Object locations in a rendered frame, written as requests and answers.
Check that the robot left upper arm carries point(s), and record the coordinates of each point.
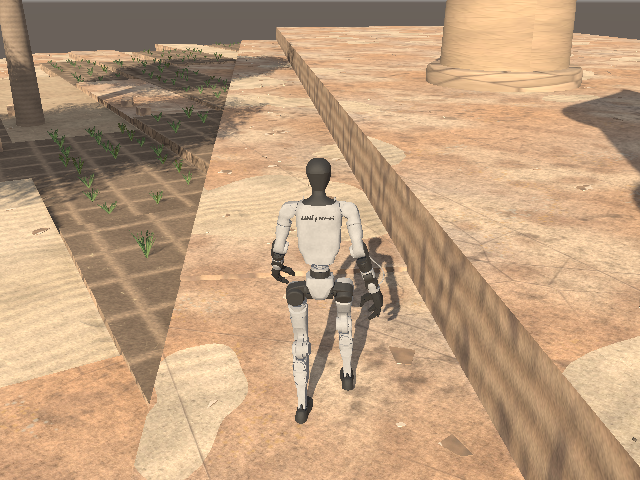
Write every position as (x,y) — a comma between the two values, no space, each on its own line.
(287,211)

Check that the right robot forearm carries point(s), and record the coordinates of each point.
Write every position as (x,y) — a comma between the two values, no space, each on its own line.
(367,272)

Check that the robot left foot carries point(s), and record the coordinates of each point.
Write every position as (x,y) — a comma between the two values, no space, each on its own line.
(301,414)

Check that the left robot thigh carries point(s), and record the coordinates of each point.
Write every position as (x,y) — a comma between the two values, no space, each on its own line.
(298,308)

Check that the robot left hand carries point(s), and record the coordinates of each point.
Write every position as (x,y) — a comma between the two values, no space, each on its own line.
(278,277)

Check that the robot right hand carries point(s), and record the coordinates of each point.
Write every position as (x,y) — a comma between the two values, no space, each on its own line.
(378,303)

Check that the left robot forearm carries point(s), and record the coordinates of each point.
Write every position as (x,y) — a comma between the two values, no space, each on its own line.
(277,259)

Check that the robot right upper arm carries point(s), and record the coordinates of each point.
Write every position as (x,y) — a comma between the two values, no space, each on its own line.
(350,211)

